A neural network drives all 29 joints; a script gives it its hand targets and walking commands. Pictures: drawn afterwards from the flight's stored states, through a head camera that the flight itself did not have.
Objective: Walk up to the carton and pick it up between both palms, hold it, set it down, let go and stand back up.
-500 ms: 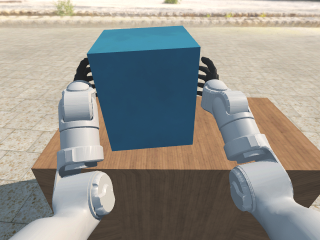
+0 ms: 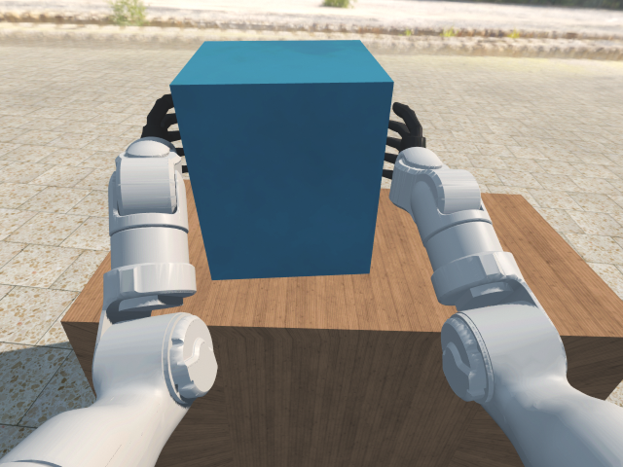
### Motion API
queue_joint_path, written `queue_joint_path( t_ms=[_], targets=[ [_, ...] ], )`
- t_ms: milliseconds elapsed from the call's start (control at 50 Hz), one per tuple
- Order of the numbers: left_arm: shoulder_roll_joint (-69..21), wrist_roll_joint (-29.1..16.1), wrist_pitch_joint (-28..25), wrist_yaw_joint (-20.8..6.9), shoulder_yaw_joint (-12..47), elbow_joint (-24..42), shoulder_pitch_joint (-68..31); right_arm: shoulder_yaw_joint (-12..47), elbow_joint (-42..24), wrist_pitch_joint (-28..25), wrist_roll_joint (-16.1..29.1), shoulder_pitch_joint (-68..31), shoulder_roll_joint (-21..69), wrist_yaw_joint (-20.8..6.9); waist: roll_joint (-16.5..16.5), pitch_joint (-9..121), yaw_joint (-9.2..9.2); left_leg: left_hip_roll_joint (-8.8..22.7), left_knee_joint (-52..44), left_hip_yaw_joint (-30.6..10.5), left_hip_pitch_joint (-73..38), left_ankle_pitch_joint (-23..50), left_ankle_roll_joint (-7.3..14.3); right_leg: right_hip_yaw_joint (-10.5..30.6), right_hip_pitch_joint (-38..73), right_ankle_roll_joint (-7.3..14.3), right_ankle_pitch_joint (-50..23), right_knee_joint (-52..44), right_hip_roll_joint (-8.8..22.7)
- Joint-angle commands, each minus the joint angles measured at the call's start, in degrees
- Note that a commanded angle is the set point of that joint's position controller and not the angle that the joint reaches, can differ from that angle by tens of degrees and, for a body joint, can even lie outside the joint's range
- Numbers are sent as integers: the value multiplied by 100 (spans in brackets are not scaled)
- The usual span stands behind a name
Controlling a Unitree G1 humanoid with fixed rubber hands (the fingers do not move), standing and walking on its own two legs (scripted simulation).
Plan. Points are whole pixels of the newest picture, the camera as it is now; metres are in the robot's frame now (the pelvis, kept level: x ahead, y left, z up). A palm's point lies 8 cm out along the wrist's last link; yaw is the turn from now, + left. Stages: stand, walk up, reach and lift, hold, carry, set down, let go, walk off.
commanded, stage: hold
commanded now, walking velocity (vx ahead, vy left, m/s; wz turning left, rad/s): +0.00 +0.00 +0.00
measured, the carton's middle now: (287, 157) +0.42 +0.01 +0.26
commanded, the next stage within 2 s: set down in 0.96 s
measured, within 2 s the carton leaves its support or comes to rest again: neither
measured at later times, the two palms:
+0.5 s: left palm (171, 162) +0.38 +0.15 +0.28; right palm (411, 166) +0.37 -0.14 +0.28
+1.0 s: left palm (164, 157) +0.36 +0.16 +0.29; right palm (414, 163) +0.35 -0.14 +0.29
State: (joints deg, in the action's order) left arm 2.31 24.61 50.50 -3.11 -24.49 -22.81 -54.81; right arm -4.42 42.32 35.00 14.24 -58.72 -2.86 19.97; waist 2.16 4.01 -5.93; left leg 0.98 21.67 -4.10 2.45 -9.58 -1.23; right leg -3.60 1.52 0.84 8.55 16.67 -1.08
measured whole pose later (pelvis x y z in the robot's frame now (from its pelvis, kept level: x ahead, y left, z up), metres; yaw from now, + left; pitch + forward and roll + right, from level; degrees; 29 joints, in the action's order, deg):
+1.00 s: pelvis +0.00 +0.00 +0.00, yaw +0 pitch -10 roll -1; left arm 1.3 24.0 52.0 -1.7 -24.1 -19.9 -53.4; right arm -3.0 39.9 37.0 15.3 -58.1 -3.5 20.7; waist 1.4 3.9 -5.9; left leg 1.2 21.8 -4.0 2.5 -9.6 -1.4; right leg -2.7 1.4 1.0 8.6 16.9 -1.6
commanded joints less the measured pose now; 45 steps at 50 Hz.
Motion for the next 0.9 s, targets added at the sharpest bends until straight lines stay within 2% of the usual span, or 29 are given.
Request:
queue_joint_path(
  t_ms=[0,20,40,60,160,340,360,380,480,580,700,740,880],
  targets=[
    [-3246,-1442,-482,-1108,2224,890,-4534,1292,-2167,-530,1005,-4930,2975,-1044,-751,2318,-192,-262,-395,337,66,1091,-243,37,1005,-230,-838,-15,-335],
    [-3254,-1427,-473,-1095,2226,908,-4484,1311,-2186,-527,1022,-4903,2964,-1050,-771,2323,-184,-256,-382,344,24,1110,-257,21,1012,-222,-833,-8,-346],
    [-3232,-1661,-532,-1155,2527,618,-4703,1158,-2299,-575,1020,-5344,2928,-1065,-742,2092,-247,-356,-398,443,208,976,-239,33,553,-293,-548,-142,-343],
    [-3270,-1695,-613,-1158,2498,658,-4802,1129,-2284,-583,1035,-5385,2969,-1076,-716,2306,-210,-336,-403,439,185,1021,-227,55,616,-278,-537,-99,-373],
    [-3325,-1928,-688,-878,2587,971,-4812,1526,-2428,-497,1348,-5340,3170,-1064,-703,2860,-49,-334,-152,340,-174,1480,-225,98,598,-306,-912,-64,-394],
    [-3139,-1843,-537,-808,2475,1221,-4559,1738,-2651,-266,1649,-4988,3075,-965,-515,2914,-6,-391,-29,316,-388,1730,-216,123,644,-392,-1178,-108,-397],
    [-3142,-1851,-526,-808,2485,1253,-4556,1750,-2701,-252,1665,-4991,3071,-959,-515,2907,-10,-388,-15,311,-410,1772,-223,123,638,-389,-1212,-111,-400],
    [-3255,-1668,-454,-806,2332,1255,-4280,1754,-2438,-184,1498,-4624,3065,-944,-574,2687,-17,-331,-151,290,-292,1593,-240,163,690,-305,-1231,-77,-374],
    [-3309,-1689,-341,-883,2502,1685,-4218,1832,-2852,-200,1565,-4558,3083,-911,-612,2741,-82,-319,-98,292,-321,1890,-312,148,932,-286,-1639,14,-395],
    [-3344,-1684,-317,-928,2632,1723,-4304,1813,-3059,-238,1443,-4705,3119,-891,-593,2607,-107,-317,-119,308,-267,1744,-303,149,882,-272,-1482,-5,-398],
    [-3328,-1656,-366,-938,2605,1511,-4413,1823,-2964,-271,1309,-4841,3269,-913,-490,2538,-70,-344,-222,353,-138,1277,-176,197,883,-301,-1254,-17,-332],
    [-3283,-1616,-368,-952,2490,1336,-4428,1777,-2838,-271,1271,-4899,3273,-917,-435,2460,-21,-351,-266,375,-35,1118,-127,201,904,-310,-1123,-40,-312],
    [-3189,-1479,-372,-1032,2262,967,-4510,1523,-2350,-275,1101,-4874,3197,-963,-498,2272,-36,-323,-425,414,132,663,-96,197,896,-311,-678,-87,-260]
  ],
)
